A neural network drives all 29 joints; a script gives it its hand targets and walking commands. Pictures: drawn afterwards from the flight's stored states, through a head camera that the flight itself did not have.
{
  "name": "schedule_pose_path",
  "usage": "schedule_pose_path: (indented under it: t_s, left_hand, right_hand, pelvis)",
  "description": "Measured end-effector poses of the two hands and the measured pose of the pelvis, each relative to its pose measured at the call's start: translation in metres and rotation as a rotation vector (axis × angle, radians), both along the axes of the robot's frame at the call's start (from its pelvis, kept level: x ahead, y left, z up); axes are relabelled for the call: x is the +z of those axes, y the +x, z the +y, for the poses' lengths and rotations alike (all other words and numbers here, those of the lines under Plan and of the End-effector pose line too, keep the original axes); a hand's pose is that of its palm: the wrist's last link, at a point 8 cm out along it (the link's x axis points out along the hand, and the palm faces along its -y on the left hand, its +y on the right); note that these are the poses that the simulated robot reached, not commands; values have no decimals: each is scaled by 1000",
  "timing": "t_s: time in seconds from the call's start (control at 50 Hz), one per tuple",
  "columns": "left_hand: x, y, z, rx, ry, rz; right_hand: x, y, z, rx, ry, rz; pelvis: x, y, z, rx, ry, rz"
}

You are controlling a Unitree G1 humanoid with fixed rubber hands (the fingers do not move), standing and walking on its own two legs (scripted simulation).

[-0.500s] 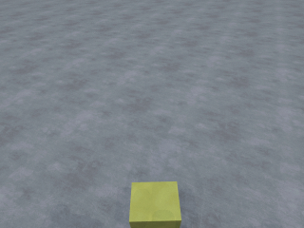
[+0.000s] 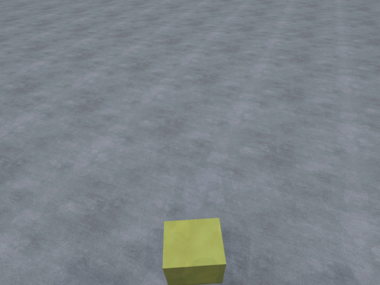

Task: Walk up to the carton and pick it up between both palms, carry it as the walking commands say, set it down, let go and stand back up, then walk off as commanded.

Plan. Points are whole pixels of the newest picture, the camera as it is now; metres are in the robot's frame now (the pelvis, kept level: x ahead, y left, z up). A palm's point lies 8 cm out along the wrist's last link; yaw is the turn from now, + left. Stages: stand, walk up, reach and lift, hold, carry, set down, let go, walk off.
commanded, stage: stand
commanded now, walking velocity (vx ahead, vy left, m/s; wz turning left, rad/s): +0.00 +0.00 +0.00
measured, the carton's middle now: (193, 252) +0.45 +0.03 -0.64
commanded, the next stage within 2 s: walk off in 0.78 s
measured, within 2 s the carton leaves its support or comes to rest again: neither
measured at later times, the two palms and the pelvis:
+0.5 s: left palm out of the picture -0.06 +0.23 -0.14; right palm out of the picture -0.08 -0.20 -0.15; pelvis -0.02 +0.01 +0.00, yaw -1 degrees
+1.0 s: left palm out of the picture -0.11 +0.21 -0.14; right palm out of the picture -0.10 -0.19 -0.14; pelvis -0.04 +0.02 +0.00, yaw -1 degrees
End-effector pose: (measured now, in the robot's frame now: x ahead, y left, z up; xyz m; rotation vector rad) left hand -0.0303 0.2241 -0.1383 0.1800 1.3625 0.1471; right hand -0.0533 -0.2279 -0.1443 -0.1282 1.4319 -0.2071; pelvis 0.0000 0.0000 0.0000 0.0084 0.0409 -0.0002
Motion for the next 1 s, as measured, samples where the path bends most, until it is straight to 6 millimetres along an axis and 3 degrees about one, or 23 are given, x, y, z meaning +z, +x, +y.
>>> schedule_pose_path:
  t_s: [0.16, 0.42, 0.6, 0.82, 1.0]
  left_hand:
    - [-4, -12, -3, 14, -18, 31]
    - [-1, -28, 3, 20, -2, 61]
    - [-3, -44, -3, 31, -26, 78]
    - [-4, -78, -11, 37, -62, 151]
    - [-5, -77, -11, 34, -69, 139]
  right_hand:
    - [4, -26, 5, -13, -3, 61]
    - [-4, -23, 31, -10, 60, 34]
    - [-3, -26, 33, -6, 53, 28]
    - [1, -44, 36, -12, 48, 62]
    - [1, -50, 42, -25, 50, 67]
  pelvis:
    - [1, -5, 2, 2, -2, -11]
    - [3, -14, 8, -6, 0, -32]
    - [4, -22, 10, -7, -2, -49]
    - [4, -33, 15, -8, -4, -52]
    - [3, -42, 17, -15, -2, -50]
